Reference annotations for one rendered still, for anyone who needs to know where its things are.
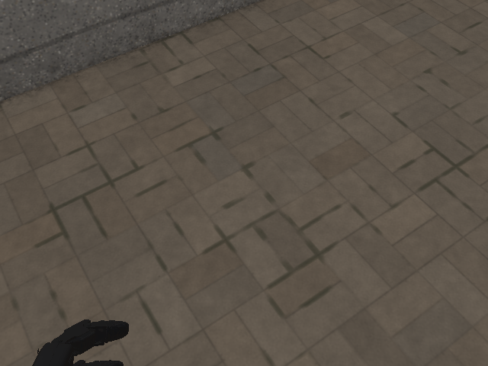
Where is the robot left hand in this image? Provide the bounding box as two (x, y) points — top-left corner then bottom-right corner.
(32, 319), (129, 366)

